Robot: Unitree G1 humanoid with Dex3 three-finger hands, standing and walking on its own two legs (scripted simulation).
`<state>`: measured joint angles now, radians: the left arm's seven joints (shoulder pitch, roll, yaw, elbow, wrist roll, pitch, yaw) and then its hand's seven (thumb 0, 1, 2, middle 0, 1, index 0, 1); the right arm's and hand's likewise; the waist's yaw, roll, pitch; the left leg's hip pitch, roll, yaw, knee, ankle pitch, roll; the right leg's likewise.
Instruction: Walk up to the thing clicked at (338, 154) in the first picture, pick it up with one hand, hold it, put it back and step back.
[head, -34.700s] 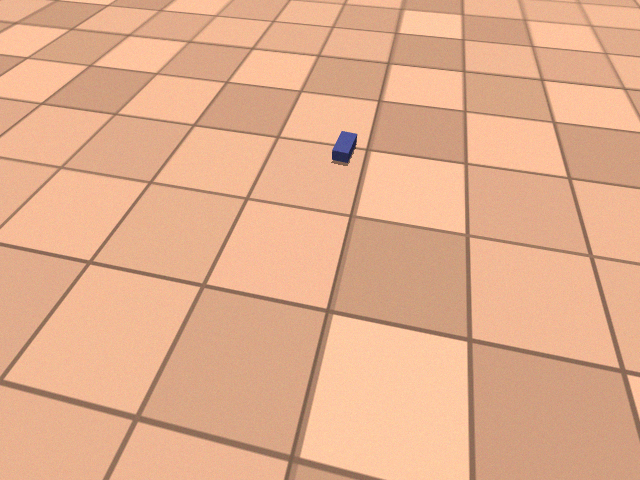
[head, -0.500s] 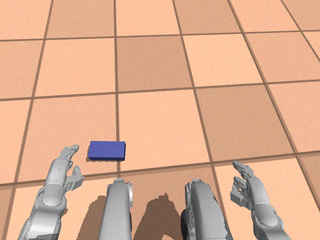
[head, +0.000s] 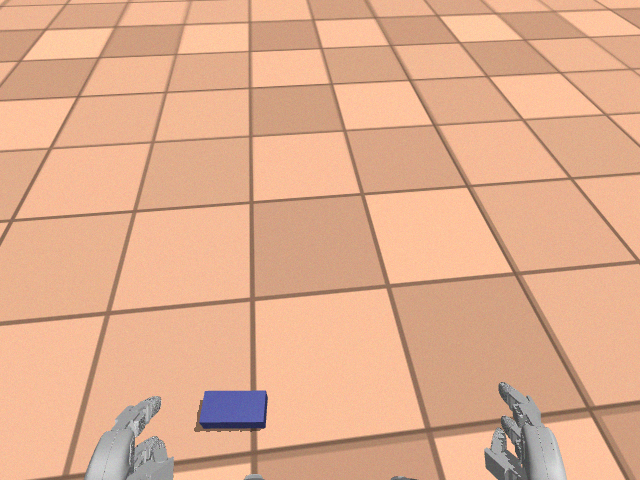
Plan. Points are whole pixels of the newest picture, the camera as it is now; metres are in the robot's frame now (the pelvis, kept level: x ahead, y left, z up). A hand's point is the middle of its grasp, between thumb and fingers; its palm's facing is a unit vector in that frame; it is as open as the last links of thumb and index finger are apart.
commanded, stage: home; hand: left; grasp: from above
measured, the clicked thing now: (235, 409) +0.43 +0.22 -0.68
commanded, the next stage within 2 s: stand in 1.98 s
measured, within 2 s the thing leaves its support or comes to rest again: neither
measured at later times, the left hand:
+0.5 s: hand out of the picture +0.15 +0.18 -0.04, palm faces +0.07 -0.98 -0.20, open 7.4 cm
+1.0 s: hand out of the picture +0.15 +0.18 -0.04, palm faces +0.06 -0.98 -0.20, open 7.4 cm
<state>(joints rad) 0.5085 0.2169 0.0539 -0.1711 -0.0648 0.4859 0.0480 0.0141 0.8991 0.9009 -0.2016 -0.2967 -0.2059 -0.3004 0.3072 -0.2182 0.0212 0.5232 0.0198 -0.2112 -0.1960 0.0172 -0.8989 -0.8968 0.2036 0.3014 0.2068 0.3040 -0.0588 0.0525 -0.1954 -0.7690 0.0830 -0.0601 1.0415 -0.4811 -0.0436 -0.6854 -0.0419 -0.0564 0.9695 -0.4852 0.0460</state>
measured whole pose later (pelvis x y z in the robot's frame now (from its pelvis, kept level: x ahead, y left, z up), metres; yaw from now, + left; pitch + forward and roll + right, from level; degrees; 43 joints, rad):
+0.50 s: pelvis -0.01 -0.01 +0.00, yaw +1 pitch +9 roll -3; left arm 0.50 0.22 0.04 -0.13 -0.05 0.47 0.02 0.02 0.90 0.90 -0.20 -0.30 -0.20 -0.30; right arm 0.28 -0.21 0.03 0.56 0.00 -0.26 -0.19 0.02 -0.90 -0.90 0.21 0.30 0.21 0.30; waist -0.03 0.04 -0.16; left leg -0.72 0.08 -0.07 1.01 -0.46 -0.05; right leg -0.64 -0.05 -0.06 0.96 -0.48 0.04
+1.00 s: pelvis -0.01 +0.00 +0.00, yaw +0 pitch +9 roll -3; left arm 0.50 0.23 0.04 -0.14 -0.05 0.47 0.02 0.02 0.90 0.90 -0.20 -0.29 -0.20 -0.30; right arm 0.28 -0.21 0.03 0.56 0.00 -0.27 -0.19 0.02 -0.90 -0.90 0.21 0.30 0.21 0.30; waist -0.04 0.04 -0.15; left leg -0.72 0.08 -0.06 1.01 -0.46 -0.05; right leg -0.64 -0.05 -0.05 0.95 -0.47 0.04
